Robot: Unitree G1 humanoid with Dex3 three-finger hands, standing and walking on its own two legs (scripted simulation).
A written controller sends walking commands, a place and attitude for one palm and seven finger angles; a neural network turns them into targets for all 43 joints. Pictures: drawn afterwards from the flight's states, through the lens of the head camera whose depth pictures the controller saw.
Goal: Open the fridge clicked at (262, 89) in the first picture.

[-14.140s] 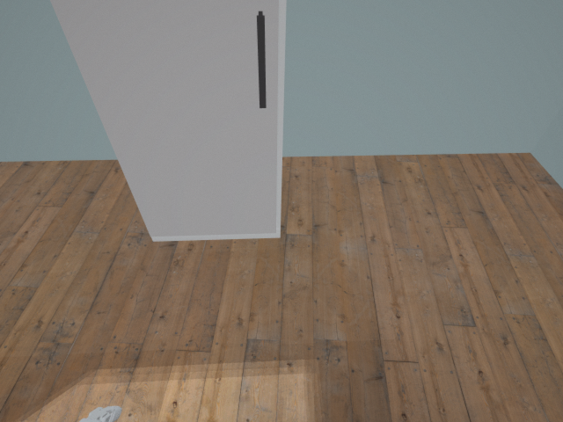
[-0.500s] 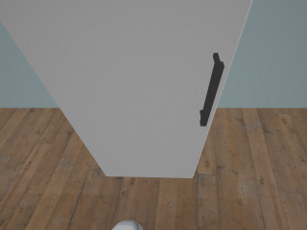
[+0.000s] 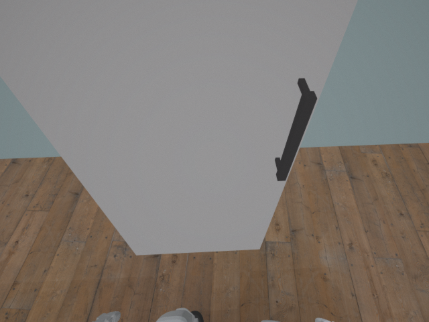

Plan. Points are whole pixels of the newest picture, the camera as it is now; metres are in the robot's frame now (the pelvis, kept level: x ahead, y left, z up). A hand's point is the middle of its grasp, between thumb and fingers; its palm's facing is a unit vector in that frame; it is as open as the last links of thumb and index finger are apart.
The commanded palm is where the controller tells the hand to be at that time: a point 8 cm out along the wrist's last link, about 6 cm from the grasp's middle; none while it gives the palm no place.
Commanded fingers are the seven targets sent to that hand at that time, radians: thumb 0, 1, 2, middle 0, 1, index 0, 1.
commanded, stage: come to a stop and stand still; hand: right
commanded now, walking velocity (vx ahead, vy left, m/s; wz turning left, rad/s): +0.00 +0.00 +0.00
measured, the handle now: (290, 136) +0.45 -0.12 +0.09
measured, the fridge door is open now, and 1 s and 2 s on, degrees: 0 0 0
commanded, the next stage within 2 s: look again from close up in 1.46 s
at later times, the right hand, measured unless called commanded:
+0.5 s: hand out of the picture -0.01 -0.22 -0.15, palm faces +0.00 +0.96 -0.28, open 7.4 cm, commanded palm none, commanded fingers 0.00 -0.90 -0.90 0.20 0.30 0.20 0.30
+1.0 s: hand out of the picture +0.03 -0.21 -0.15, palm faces +0.00 +0.97 -0.24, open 7.2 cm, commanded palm none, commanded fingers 0.00 -0.90 -0.90 0.20 0.30 0.20 0.30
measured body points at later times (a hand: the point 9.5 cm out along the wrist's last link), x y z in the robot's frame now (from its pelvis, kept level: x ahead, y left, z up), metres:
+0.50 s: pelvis -0.03 -0.03 +0.01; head -0.03 +0.01 +0.45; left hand -0.05 +0.21 -0.16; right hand -0.01 -0.27 -0.13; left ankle +0.04 +0.06 -0.73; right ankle -0.03 -0.14 -0.73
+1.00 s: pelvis +0.00 -0.03 +0.01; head +0.00 +0.00 +0.46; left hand -0.03 +0.18 -0.16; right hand +0.03 -0.26 -0.13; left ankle +0.04 +0.06 -0.73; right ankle -0.03 -0.14 -0.73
